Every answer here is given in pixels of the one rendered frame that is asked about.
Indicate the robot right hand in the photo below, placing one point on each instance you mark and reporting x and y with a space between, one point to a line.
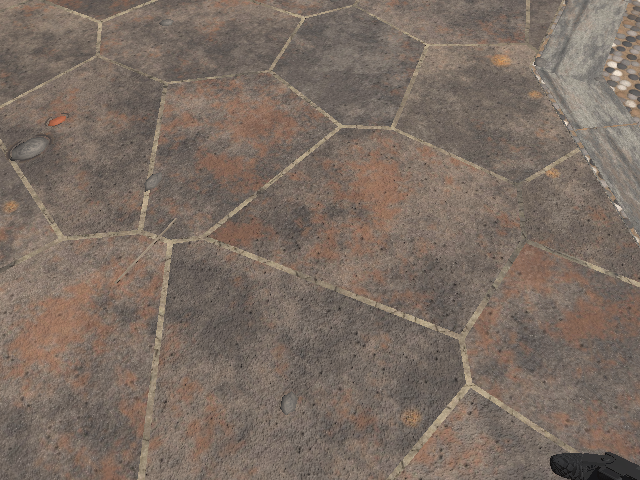
578 466

